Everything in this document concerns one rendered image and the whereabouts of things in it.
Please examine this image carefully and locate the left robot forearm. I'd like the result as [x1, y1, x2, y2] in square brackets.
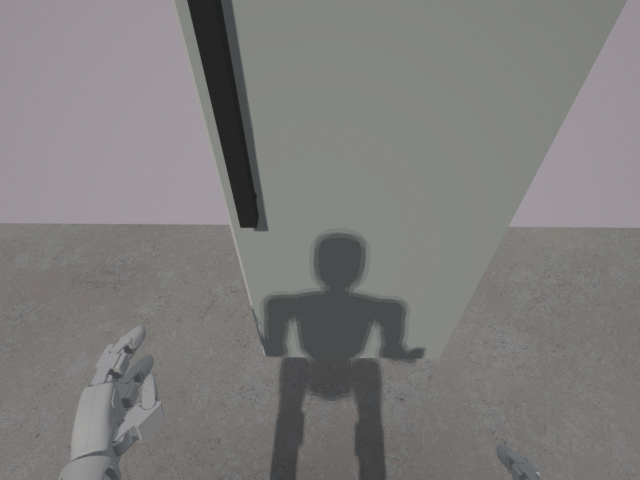
[58, 455, 121, 480]

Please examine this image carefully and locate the fridge door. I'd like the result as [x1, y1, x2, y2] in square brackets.
[175, 0, 627, 359]

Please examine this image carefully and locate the left robot hand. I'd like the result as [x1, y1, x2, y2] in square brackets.
[70, 325, 165, 464]

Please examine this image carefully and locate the right robot hand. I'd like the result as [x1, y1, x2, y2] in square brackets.
[496, 445, 540, 480]

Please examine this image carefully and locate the handle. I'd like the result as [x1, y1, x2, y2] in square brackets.
[187, 0, 259, 228]

